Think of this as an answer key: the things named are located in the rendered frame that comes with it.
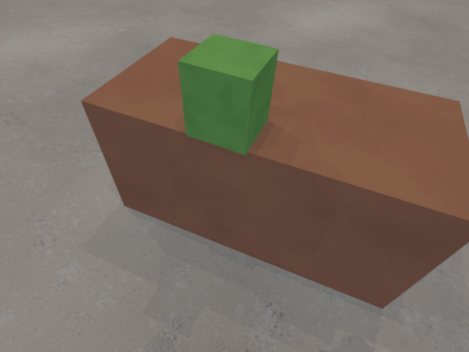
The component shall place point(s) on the carton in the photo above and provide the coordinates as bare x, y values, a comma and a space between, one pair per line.
226, 87

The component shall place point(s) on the pedestal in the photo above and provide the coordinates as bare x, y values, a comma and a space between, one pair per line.
358, 186

